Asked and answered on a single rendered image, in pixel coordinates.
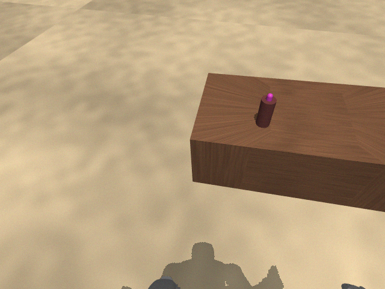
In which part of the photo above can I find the bottle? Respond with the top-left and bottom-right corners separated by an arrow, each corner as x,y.
256,93 -> 277,128

